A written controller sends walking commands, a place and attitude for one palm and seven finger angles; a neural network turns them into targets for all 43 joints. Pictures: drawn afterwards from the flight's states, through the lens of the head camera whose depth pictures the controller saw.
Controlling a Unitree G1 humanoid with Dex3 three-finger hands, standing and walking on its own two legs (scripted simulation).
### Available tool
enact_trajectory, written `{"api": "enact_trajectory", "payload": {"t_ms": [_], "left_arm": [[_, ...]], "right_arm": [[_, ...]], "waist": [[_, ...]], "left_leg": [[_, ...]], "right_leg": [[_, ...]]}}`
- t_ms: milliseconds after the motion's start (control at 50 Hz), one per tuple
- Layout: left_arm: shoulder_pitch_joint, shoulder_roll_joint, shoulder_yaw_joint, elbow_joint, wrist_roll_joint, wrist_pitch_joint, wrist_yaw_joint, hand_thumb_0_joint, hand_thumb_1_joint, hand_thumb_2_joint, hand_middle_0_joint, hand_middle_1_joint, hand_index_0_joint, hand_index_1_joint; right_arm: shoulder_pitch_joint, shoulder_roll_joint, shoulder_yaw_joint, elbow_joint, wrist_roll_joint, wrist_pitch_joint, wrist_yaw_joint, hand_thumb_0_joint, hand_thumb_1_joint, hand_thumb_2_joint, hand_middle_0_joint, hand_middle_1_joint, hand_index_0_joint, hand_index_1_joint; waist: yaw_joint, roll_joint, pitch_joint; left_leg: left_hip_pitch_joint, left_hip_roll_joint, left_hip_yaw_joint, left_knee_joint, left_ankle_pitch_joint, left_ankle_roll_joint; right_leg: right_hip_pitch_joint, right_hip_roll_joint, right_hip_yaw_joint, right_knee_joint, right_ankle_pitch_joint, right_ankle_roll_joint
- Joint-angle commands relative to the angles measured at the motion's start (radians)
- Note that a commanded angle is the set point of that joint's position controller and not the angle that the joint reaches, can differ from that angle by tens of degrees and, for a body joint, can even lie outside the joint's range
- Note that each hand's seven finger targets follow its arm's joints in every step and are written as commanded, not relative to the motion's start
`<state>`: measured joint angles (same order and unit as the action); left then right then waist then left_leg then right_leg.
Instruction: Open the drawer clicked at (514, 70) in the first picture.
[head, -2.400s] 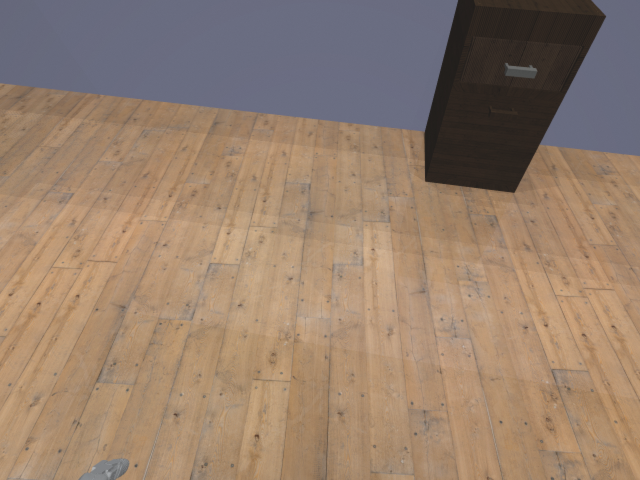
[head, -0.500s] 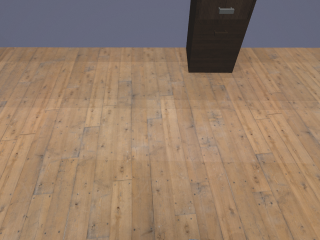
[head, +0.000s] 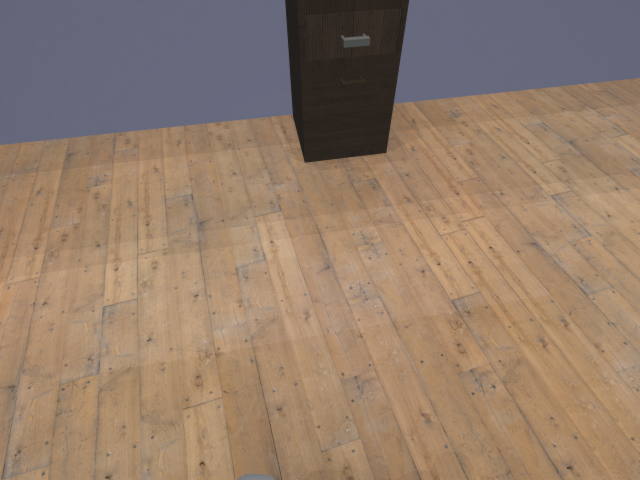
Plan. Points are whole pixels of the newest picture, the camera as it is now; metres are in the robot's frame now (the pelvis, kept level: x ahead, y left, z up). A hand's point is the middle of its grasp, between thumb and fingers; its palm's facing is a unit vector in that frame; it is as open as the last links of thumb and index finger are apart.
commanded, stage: walk to a spot facing it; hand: left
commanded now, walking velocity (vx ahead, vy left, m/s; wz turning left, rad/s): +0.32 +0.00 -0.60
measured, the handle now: (354, 39) +1.68 +0.04 -0.17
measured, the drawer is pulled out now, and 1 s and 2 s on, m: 0.00 0.00 0.00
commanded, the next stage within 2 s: none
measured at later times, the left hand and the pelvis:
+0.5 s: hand (205, 387) +0.28 +0.23 -0.18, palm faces -0.30 -0.94 -0.18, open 7.4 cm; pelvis +0.14 +0.06 -0.01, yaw -19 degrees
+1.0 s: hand (298, 288) +0.48 +0.10 -0.17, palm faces -0.45 -0.86 -0.26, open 7.2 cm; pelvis +0.35 -0.06 -0.01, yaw -29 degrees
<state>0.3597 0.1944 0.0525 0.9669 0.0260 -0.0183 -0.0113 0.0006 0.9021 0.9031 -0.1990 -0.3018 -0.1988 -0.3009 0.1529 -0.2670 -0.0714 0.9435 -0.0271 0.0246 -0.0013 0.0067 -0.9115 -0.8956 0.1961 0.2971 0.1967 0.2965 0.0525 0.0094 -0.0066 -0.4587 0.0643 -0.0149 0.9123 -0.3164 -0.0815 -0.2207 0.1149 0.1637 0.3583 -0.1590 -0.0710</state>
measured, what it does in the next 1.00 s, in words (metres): walks ahead, turning right: left foot, then right foot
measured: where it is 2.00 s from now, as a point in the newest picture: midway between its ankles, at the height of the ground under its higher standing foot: (428, 328)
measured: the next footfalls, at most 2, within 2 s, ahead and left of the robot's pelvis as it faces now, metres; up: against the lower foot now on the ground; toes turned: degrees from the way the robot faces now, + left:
left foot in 0.16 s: +0.09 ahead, +0.16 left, +0.00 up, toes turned -5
right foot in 0.70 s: +0.31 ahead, -0.10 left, +0.00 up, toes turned -33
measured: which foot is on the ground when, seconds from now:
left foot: up 0.00-0.14, down 0.16-0.68, up 0.70-1.00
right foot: down 0.00-0.14, up 0.16-0.68, down 0.70-1.00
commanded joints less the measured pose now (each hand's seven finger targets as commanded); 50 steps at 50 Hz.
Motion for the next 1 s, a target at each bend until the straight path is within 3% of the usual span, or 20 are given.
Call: {"api": "enact_trajectory", "payload": {"t_ms": [0, 60, 100, 120, 140, 160, 200, 280, 400, 520, 580, 600, 640, 660, 680, 700, 760, 820, 880, 980], "left_arm": [[0.011, 0.220, 0.054, -0.069, 0.003, -0.012, 0.010, 0.000, 0.900, 0.900, -0.200, -0.300, -0.200, -0.300], [-0.058, 0.228, 0.060, -0.096, 0.000, -0.004, 0.009, 0.000, 0.900, 0.900, -0.200, -0.300, -0.200, -0.300], [-0.119, 0.184, 0.054, -0.119, -0.004, -0.002, 0.004, 0.000, 0.900, 0.900, -0.200, -0.300, -0.200, -0.300], [-0.093, 0.122, 0.042, -0.128, -0.016, -0.001, -0.007, 0.000, 0.900, 0.900, -0.200, -0.300, -0.200, -0.300], [-0.114, 0.114, 0.046, -0.148, -0.012, -0.008, -0.010, 0.000, 0.900, 0.900, -0.200, -0.300, -0.200, -0.300], [-0.151, 0.143, 0.057, -0.160, -0.001, -0.009, -0.016, 0.000, 0.900, 0.900, -0.200, -0.300, -0.200, -0.300], [-0.115, 0.155, 0.069, -0.109, 0.013, 0.005, -0.032, 0.000, 0.900, 0.900, -0.200, -0.300, -0.200, -0.300], [-0.071, 0.079, 0.055, -0.072, 0.013, 0.026, -0.045, 0.000, 0.900, 0.900, -0.200, -0.300, -0.200, -0.300], [-0.165, 0.050, 0.038, -0.081, 0.010, 0.039, -0.038, 0.000, 0.900, 0.900, -0.200, -0.300, -0.200, -0.300], [-0.381, 0.012, 0.004, -0.120, 0.005, 0.021, -0.047, 0.000, 0.900, 0.900, -0.200, -0.300, -0.200, -0.300], [-0.338, 0.026, 0.000, -0.094, 0.004, 0.005, -0.035, 0.000, 0.900, 0.900, -0.200, -0.300, -0.200, -0.300], [-0.260, 0.038, 0.006, -0.075, 0.004, 0.000, -0.029, 0.000, 0.900, 0.900, -0.200, -0.300, -0.200, -0.300], [-0.039, 0.103, 0.029, -0.003, 0.011, -0.022, -0.019, 0.000, 0.900, 0.900, -0.200, -0.300, -0.200, -0.300], [0.091, 0.196, 0.050, 0.035, 0.013, -0.029, -0.006, 0.000, 0.900, 0.900, -0.200, -0.300, -0.200, -0.300], [0.177, 0.272, 0.068, 0.056, -0.005, -0.034, 0.011, 0.000, 0.900, 0.900, -0.200, -0.300, -0.200, -0.300], [0.136, 0.282, 0.071, 0.045, -0.024, -0.023, 0.020, 0.000, 0.900, 0.900, -0.200, -0.300, -0.200, -0.300], [-0.055, 0.140, 0.028, 0.029, -0.025, -0.037, 0.024, 0.000, 0.900, 0.900, -0.200, -0.300, -0.200, -0.300], [-0.099, 0.087, 0.009, 0.038, -0.007, -0.058, 0.025, 0.000, 0.900, 0.900, -0.200, -0.300, -0.200, -0.300], [-0.079, 0.067, 0.007, 0.049, -0.007, -0.069, 0.021, 0.000, 0.900, 0.900, -0.200, -0.300, -0.200, -0.300], [0.012, 0.077, 0.009, 0.077, -0.007, -0.075, 0.025, 0.000, 0.900, 0.900, -0.200, -0.300, -0.200, -0.300]], "right_arm": [[-0.088, -0.057, -0.005, -0.130, 0.010, -0.049, 0.004, 0.000, -0.900, -0.900, 0.200, 0.300, 0.200, 0.300], [-0.010, -0.057, -0.009, -0.116, 0.019, -0.062, -0.002, 0.000, -0.900, -0.900, 0.200, 0.300, 0.200, 0.300], [0.171, -0.101, -0.018, -0.065, 0.024, -0.075, -0.021, 0.000, -0.900, -0.900, 0.200, 0.300, 0.200, 0.300], [0.242, -0.193, -0.037, -0.047, 0.014, -0.079, -0.028, 0.000, -0.900, -0.900, 0.200, 0.300, 0.200, 0.300], [0.262, -0.245, -0.044, -0.059, 0.011, -0.076, -0.026, 0.000, -0.900, -0.900, 0.200, 0.300, 0.200, 0.300], [0.211, -0.220, -0.034, -0.081, 0.007, -0.073, -0.023, 0.000, -0.900, -0.900, 0.200, 0.300, 0.200, 0.300], [0.125, -0.122, -0.006, -0.086, 0.005, -0.083, -0.022, 0.000, -0.900, -0.900, 0.200, 0.300, 0.200, 0.300], [0.175, -0.048, 0.019, -0.044, 0.014, -0.110, -0.031, 0.000, -0.900, -0.900, 0.200, 0.300, 0.200, 0.300], [0.346, -0.003, 0.036, 0.050, 0.013, -0.122, -0.044, 0.000, -0.900, -0.900, 0.200, 0.300, 0.200, 0.300], [0.466, 0.002, 0.037, 0.129, -0.005, -0.118, -0.046, 0.000, -0.900, -0.900, 0.200, 0.300, 0.200, 0.300], [0.484, -0.033, 0.027, 0.157, -0.002, -0.107, -0.043, 0.000, -0.900, -0.900, 0.200, 0.300, 0.200, 0.300], [0.461, -0.050, 0.024, 0.154, 0.003, -0.107, -0.043, 0.000, -0.900, -0.900, 0.200, 0.300, 0.200, 0.300], [0.405, -0.068, 0.020, 0.136, 0.014, -0.105, -0.036, 0.000, -0.900, -0.900, 0.200, 0.300, 0.200, 0.300], [0.395, -0.023, 0.025, 0.120, 0.031, -0.106, -0.022, 0.000, -0.900, -0.900, 0.200, 0.300, 0.200, 0.300], [0.395, 0.039, 0.032, 0.083, 0.042, -0.113, -0.027, 0.000, -0.900, -0.900, 0.200, 0.300, 0.200, 0.300], [0.303, 0.010, 0.023, 0.051, 0.037, -0.111, -0.031, 0.000, -0.900, -0.900, 0.200, 0.300, 0.200, 0.300], [0.249, 0.049, 0.019, 0.073, 0.012, -0.083, -0.020, 0.000, -0.900, -0.900, 0.200, 0.300, 0.200, 0.300], [0.344, 0.104, 0.023, 0.104, 0.001, -0.050, -0.013, 0.000, -0.900, -0.900, 0.200, 0.300, 0.200, 0.300], [0.290, 0.106, 0.018, 0.078, 0.000, -0.046, 0.000, 0.000, -0.900, -0.900, 0.200, 0.300, 0.200, 0.300], [0.067, 0.074, 0.019, 0.011, 0.001, -0.068, 0.022, 0.000, -0.900, -0.900, 0.200, 0.300, 0.200, 0.300]], "waist": [[0.001, -0.154, 0.015], [-0.039, -0.160, 0.015], [-0.127, -0.029, -0.035], [-0.152, 0.234, -0.079], [-0.150, 0.319, -0.025], [-0.128, 0.173, 0.069], [-0.061, 0.101, 0.114], [-0.031, 0.132, 0.113], [-0.055, 0.139, 0.132], [-0.123, 0.122, 0.181], [-0.098, 0.147, 0.100], [-0.056, 0.171, 0.049], [0.053, 0.167, -0.070], [0.110, 0.021, -0.185], [0.099, -0.132, -0.296], [0.098, -0.051, -0.244], [-0.027, 0.066, 0.052], [-0.110, -0.009, 0.099], [-0.108, -0.108, 0.096], [-0.048, -0.162, 0.104]], "left_leg": [[-0.039, -0.026, 0.003, -0.152, -0.039, 0.019], [0.217, -0.063, 0.017, -0.328, -0.011, 0.040], [0.565, -0.007, -0.009, -0.516, 0.005, 0.050], [0.702, 0.223, -0.278, -0.643, -0.254, 0.093], [0.606, 0.427, -0.513, -0.766, -0.442, 0.163], [0.444, 0.448, -0.528, -0.812, -0.459, 0.206], [0.320, 0.336, -0.349, -0.809, -0.353, 0.154], [0.334, 0.199, -0.019, -0.748, 0.080, 0.068], [0.461, 0.204, 0.099, -0.680, 0.524, 0.041], [0.589, 0.226, 0.180, -0.661, 0.730, 0.134], [0.610, 0.235, 0.244, -0.497, 1.152, 0.133], [0.615, 0.243, 0.260, -0.423, 1.250, 0.127], [0.434, 0.233, 0.276, -0.114, 1.094, 0.101], [0.148, 0.174, 0.289, 0.172, 0.608, 0.074], [-0.138, -0.002, 0.220, 0.554, -0.254, 0.030], [-0.199, 0.025, 0.061, 0.612, -0.232, 0.067], [-0.136, 0.126, 0.028, 0.464, -0.025, 0.060], [-0.046, 0.127, 0.063, 0.313, 0.015, 0.044], [-0.079, 0.119, 0.080, 0.184, 0.106, 0.030], [-0.162, 0.103, 0.113, -0.058, 0.170, 0.032]], "right_leg": [[0.045, -0.270, 0.359, -0.147, -0.261, -0.129], [-0.130, -0.223, 0.338, -0.094, -0.256, -0.103], [-0.349, -0.119, 0.238, 0.083, -0.303, -0.037], [-0.517, -0.005, 0.086, 0.334, -0.383, 0.011], [-0.592, -0.026, -0.066, 0.560, -0.415, 0.058], [-0.567, -0.097, -0.057, 0.669, -0.345, 0.070], [-0.528, -0.135, -0.089, 0.795, -0.197, 0.081], [-0.501, -0.150, -0.125, 0.879, -0.007, 0.096], [-0.612, -0.159, -0.169, 0.893, 0.037, 0.098], [-0.565, -0.154, -0.308, 0.517, -0.017, 0.063], [-0.333, -0.067, -0.390, 0.334, -0.112, 0.010], [-0.248, -0.049, -0.388, 0.301, -0.109, -0.010], [0.139, -0.064, -0.350, 0.174, -0.016, -0.052], [0.459, -0.274, -0.108, 0.158, 0.061, -0.134], [0.635, -0.571, 0.406, 0.090, 0.268, -0.282], [0.554, -0.568, 0.379, 0.005, 0.240, -0.305], [0.075, -0.437, 0.111, -0.085, 0.178, -0.130], [-0.109, -0.349, -0.063, -0.129, 0.188, -0.116], [-0.088, -0.296, -0.102, -0.143, 0.209, -0.108], [0.089, -0.288, -0.100, -0.092, 0.355, -0.097]]}}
